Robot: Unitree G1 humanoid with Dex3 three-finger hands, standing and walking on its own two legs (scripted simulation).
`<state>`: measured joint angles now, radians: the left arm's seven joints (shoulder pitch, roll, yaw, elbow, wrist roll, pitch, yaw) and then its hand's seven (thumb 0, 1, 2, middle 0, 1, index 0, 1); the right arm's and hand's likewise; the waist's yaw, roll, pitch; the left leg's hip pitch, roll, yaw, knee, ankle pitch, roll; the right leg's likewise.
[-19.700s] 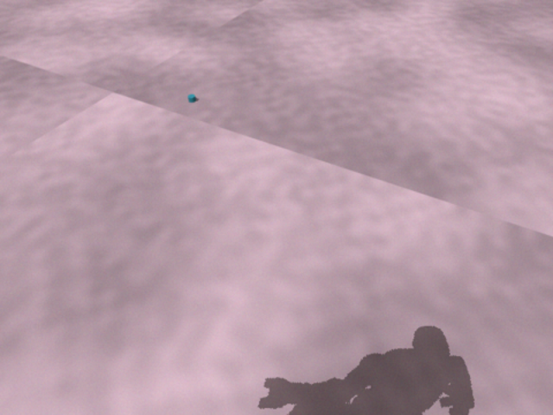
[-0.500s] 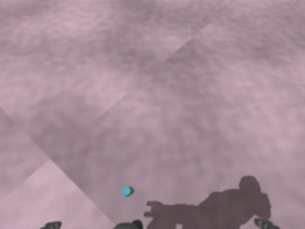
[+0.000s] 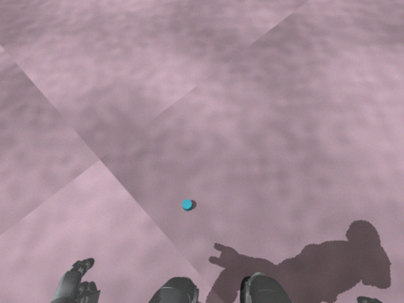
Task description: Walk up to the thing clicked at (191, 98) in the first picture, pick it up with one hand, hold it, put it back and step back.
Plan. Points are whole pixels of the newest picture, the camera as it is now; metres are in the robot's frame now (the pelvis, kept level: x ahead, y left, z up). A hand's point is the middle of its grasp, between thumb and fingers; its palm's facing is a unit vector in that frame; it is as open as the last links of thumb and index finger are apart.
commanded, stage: walk up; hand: left
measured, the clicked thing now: (187, 205) +0.51 +0.17 -0.74
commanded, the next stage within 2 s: stand in 1.64 s
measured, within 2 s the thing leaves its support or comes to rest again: neither
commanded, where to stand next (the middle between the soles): +0.14 +0.02 m, yaw -4 degrees
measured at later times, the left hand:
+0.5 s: hand out of the picture -0.07 +0.31 -0.15, palm faces -0.09 -0.90 -0.43, open 7.4 cm
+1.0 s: hand out of the picture -0.09 +0.29 -0.14, palm faces -0.07 -0.94 -0.33, open 7.4 cm
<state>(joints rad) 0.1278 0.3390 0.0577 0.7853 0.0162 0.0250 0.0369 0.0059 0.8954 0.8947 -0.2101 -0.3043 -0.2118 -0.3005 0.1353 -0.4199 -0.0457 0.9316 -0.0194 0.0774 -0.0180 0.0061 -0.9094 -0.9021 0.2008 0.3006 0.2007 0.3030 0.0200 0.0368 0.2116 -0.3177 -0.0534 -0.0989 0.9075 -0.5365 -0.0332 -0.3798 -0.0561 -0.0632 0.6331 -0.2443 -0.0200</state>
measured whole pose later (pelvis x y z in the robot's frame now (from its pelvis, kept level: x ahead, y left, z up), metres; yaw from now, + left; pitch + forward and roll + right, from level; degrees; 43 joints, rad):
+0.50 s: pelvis -0.15 +0.03 -0.01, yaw -6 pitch -3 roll -2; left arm 0.23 0.37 0.07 0.90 0.03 0.01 0.02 0.01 0.90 0.90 -0.21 -0.30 -0.21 -0.30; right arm 0.08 -0.39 -0.05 0.85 -0.02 0.05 0.01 0.00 -0.91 -0.90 0.20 0.30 0.20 0.30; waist 0.02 0.06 0.17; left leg -0.38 0.06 0.03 0.71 -0.30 0.02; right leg -0.20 0.05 0.01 0.62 -0.37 -0.01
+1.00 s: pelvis -0.20 +0.04 +0.01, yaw -5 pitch -3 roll +0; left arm 0.17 0.36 0.06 1.00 0.02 0.00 -0.03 0.01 0.90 0.90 -0.21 -0.30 -0.21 -0.30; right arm 0.20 -0.33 -0.02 1.03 -0.03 -0.01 0.02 0.01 -0.91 -0.90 0.20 0.30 0.20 0.30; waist 0.00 -0.01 0.03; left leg -0.20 0.01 -0.05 0.51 -0.29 -0.01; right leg -0.21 0.02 0.03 0.48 -0.23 -0.01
